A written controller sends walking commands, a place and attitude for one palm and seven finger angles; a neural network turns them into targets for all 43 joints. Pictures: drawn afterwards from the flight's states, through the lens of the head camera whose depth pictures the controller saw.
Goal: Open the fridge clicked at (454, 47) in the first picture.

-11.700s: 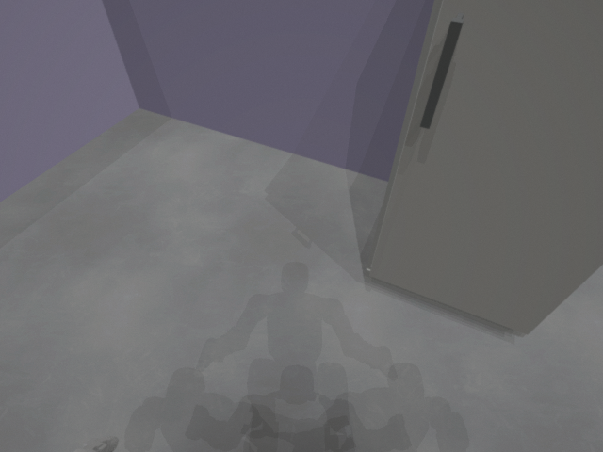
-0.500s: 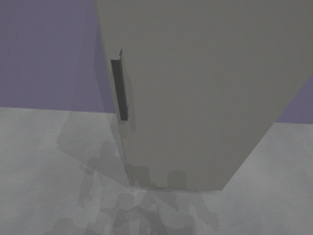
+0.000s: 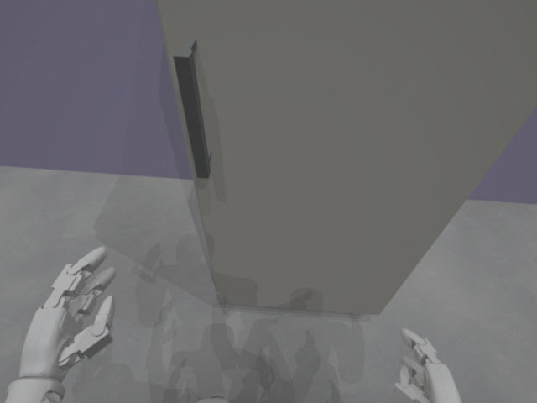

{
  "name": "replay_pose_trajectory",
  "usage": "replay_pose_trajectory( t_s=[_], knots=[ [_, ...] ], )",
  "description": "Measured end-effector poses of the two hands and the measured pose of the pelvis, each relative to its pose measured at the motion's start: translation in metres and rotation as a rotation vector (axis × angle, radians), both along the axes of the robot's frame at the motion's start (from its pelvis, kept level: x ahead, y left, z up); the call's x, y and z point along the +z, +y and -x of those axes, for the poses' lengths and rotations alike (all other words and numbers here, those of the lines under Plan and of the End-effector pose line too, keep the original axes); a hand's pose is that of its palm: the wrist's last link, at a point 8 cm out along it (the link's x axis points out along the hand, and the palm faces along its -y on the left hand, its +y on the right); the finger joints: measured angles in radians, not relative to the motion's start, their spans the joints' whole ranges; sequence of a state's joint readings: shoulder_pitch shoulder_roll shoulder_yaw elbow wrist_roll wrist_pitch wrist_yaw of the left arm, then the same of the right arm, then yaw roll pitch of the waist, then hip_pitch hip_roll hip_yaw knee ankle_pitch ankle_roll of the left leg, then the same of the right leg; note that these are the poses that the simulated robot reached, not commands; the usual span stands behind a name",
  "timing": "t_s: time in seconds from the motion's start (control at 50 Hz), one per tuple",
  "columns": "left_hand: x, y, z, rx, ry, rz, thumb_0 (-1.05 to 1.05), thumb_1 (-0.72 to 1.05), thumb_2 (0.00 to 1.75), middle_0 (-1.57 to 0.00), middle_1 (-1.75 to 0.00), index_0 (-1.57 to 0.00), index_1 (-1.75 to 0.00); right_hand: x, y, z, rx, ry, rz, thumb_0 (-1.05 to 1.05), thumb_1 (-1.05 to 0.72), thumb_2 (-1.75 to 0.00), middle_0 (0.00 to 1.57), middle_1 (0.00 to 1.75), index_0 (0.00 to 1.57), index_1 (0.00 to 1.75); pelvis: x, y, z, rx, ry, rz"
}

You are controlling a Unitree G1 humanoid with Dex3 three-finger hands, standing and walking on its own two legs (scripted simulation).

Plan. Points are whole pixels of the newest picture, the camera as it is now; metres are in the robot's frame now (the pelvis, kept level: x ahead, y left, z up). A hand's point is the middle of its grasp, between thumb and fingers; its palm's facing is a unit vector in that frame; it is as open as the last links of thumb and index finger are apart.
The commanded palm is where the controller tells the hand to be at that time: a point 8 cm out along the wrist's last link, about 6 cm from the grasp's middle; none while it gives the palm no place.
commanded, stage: raise the hand to about handle height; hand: left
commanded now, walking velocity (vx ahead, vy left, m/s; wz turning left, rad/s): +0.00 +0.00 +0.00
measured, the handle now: (198, 116) +0.50 +0.14 +0.17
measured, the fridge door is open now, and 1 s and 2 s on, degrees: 0 0 0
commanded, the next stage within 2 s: move the hooked fingers beside the handle in 1.82 s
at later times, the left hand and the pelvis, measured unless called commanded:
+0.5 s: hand (76, 308) +0.22 +0.26 +0.07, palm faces +0.01 -1.00 -0.07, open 10.7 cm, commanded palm +0.19 +0.30 +0.08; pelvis +0.01 -0.01 +0.00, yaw +0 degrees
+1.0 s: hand (33, 257) +0.25 +0.29 +0.14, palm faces +0.05 -1.00 -0.06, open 13.5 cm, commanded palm +0.22 +0.33 +0.15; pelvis +0.01 +0.02 +0.02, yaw +1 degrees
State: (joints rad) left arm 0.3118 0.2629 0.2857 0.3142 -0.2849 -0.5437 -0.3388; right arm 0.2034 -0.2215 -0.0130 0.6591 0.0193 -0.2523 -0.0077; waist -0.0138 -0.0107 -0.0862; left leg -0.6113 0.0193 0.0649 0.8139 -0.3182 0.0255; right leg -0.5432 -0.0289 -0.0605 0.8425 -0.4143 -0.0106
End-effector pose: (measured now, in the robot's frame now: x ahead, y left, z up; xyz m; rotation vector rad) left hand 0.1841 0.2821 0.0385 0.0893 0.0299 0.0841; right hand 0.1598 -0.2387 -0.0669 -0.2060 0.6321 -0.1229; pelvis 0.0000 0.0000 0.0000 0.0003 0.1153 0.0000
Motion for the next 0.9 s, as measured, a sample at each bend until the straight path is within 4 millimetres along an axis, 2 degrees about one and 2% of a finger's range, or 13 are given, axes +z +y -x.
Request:
replay_pose_trajectory(
  t_s=[0.04, 0.1, 0.14, 0.2, 0.26, 0.42, 0.56, 0.68, 0.9],
  knots=[
    [-0.011, 0.002, 0.008, -0.064, -0.014, -0.01, 0.01, 0.72, 0.82, -0.21, -0.42, -0.21, -0.42, -0.003, -0.003, -0.013, 0.027, -0.057, 0.008, 0.01, -0.91, -0.9, 0.2, 0.3, 0.2, 0.3, -0.014, -0.005, 0.005, -0.001, 0.025, 0.003],
    [-0.025, 0.01, 0.024, -0.067, 0.025, 0.034, 0.01, 0.65, 0.79, -0.22, -0.46, -0.22, -0.46, -0.005, -0.009, -0.026, 0.052, -0.107, 0.034, 0.01, -0.91, -0.9, 0.21, 0.3, 0.2, 0.3, -0.027, -0.011, 0.007, 0.005, 0.036, 0.014],
    [-0.027, 0.015, 0.033, -0.034, 0.032, 0.06, 0.01, 0.61, 0.78, -0.22, -0.49, -0.22, -0.49, -0.005, -0.012, -0.031, 0.063, -0.12, 0.055, 0.01, -0.91, -0.9, 0.2, 0.3, 0.2, 0.3, -0.03, -0.014, 0.007, 0.013, 0.033, 0.024],
    [-0.019, 0.018, 0.038, 0.0, 0.008, 0.057, 0.02, 0.54, 0.75, -0.23, -0.53, -0.22, -0.53, -0.006, -0.014, -0.032, 0.076, -0.112, 0.084, 0.01, -0.91, -0.9, 0.2, 0.3, 0.2, 0.3, -0.031, -0.016, 0.005, 0.026, 0.024, 0.04],
    [-0.007, 0.017, 0.03, -0.016, -0.015, 0.04, 0.02, 0.47, 0.72, -0.23, -0.58, -0.23, -0.58, -0.007, -0.013, -0.028, 0.08, -0.086, 0.096, 0.01, -0.91, -0.9, 0.2, 0.3, 0.2, 0.3, -0.028, -0.017, 0.004, 0.035, 0.015, 0.05],
    [0.022, 0.023, -0.008, -0.09, 0.018, 0.024, 0.01, 0.28, 0.64, -0.24, -0.7, -0.24, -0.7, -0.004, -0.008, -0.004, 0.017, -0.036, 0.057, 0.01, -0.91, -0.9, 0.2, 0.3, 0.2, 0.3, -0.012, -0.012, -0.001, 0.021, 0.007, 0.047],
    [0.043, 0.033, -0.019, -0.071, 0.007, 0.027, 0.01, 0.12, 0.57, -0.25, -0.8, -0.25, -0.8, 0.003, -0.002, 0.008, -0.011, -0.015, 0.045, 0.01, -0.91, -0.9, 0.21, 0.3, 0.2, 0.3, 0.0, 0.0, -0.009, 0.006, -0.002, 0.04],
    [0.054, 0.04, -0.024, -0.065, -0.009, 0.026, 0.01, -0.02, 0.51, -0.26, -0.89, -0.26, -0.89, 0.011, 0.006, 0.002, 0.006, -0.024, 0.059, 0.01, -0.91, -0.9, 0.2, 0.3, 0.2, 0.3, 0.006, 0.01, -0.011, 0.01, -0.024, 0.041],
    [0.086, 0.058, -0.04, -0.05, -0.048, 0.025, 0.0, -0.28, 0.4, -0.28, -1.06, -0.28, -1.06, 0.035, 0.034, -0.027, 0.056, -0.106, 0.038, 0.01, -0.91, -0.9, 0.2, 0.3, 0.2, 0.3, 0.018, 0.019, -0.013, 0.021, -0.081, 0.041]
  ],
)
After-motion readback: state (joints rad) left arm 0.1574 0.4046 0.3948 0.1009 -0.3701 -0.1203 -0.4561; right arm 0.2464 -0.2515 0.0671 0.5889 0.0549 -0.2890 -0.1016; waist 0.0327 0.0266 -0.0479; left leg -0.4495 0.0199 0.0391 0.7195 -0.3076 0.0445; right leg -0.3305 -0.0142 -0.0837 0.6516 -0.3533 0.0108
